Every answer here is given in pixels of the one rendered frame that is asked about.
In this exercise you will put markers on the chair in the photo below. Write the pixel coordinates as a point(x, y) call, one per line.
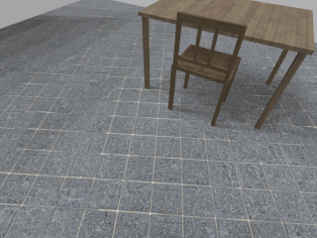
point(206, 63)

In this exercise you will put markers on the table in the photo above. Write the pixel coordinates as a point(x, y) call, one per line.
point(279, 26)

